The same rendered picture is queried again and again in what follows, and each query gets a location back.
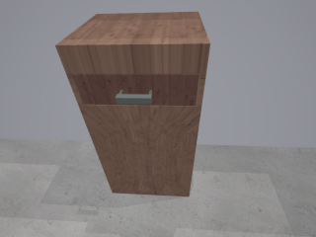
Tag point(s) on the handle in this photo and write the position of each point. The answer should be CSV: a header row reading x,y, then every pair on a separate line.
x,y
137,99

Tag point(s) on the drawer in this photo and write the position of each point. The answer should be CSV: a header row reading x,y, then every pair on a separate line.
x,y
168,89

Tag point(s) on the cabinet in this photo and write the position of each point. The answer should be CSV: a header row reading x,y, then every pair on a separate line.
x,y
143,149

